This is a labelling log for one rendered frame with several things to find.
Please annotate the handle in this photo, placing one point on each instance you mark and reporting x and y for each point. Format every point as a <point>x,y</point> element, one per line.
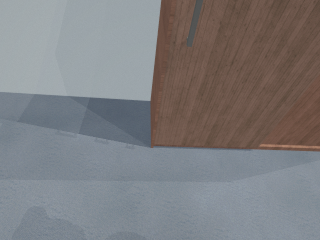
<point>194,22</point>

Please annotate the wardrobe door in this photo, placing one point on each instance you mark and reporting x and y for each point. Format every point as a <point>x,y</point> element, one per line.
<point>301,125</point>
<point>250,62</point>

